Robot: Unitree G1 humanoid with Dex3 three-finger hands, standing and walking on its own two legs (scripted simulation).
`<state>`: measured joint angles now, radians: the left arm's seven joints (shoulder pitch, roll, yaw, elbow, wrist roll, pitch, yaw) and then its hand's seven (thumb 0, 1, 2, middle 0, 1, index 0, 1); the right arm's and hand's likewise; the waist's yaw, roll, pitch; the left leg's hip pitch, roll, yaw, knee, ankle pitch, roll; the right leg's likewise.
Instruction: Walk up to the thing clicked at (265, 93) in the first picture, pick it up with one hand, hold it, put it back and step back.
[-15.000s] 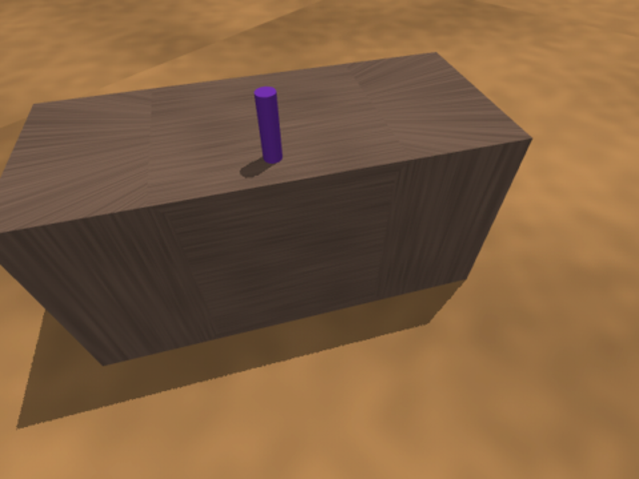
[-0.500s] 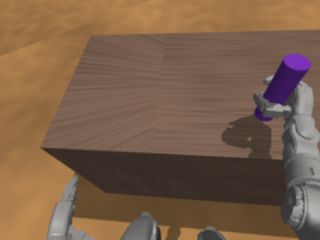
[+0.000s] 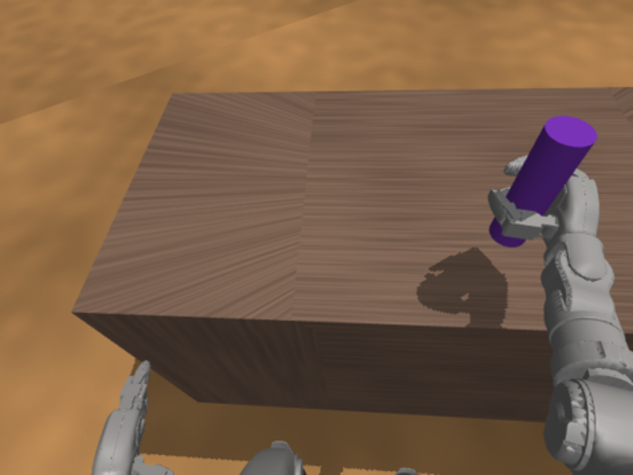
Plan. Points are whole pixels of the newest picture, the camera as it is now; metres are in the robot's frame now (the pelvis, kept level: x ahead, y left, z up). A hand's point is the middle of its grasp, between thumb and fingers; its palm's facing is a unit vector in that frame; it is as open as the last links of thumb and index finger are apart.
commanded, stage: lift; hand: right
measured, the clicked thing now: (534, 189) +0.44 -0.22 +0.10
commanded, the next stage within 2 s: hold in 1.14 s
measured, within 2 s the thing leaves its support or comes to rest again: neither
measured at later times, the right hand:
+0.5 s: hand (536, 191) +0.39 -0.19 +0.15, palm faces +0.17 +0.99 +0.00, open 6.8 cm
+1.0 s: hand (544, 204) +0.34 -0.17 +0.19, palm faces +0.17 +0.99 +0.00, open 6.8 cm
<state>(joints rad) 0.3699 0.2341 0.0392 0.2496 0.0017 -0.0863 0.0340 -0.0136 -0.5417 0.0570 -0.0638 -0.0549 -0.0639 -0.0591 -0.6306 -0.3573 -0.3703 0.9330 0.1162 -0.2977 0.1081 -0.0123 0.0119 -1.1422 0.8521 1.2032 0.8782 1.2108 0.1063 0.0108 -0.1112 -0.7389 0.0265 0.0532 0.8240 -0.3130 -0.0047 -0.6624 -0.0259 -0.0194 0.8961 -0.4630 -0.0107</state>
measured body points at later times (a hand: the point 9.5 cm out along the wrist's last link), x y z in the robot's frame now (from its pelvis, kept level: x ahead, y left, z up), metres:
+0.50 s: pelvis +0.01 +0.01 +0.03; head +0.02 +0.01 +0.48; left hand +0.17 +0.26 -0.03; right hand +0.38 -0.24 +0.15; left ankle +0.05 +0.13 -0.69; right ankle -0.02 -0.11 -0.69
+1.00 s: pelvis -0.01 +0.02 +0.04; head -0.02 +0.03 +0.49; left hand +0.16 +0.27 -0.03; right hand +0.33 -0.22 +0.19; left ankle +0.05 +0.13 -0.69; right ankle -0.02 -0.11 -0.69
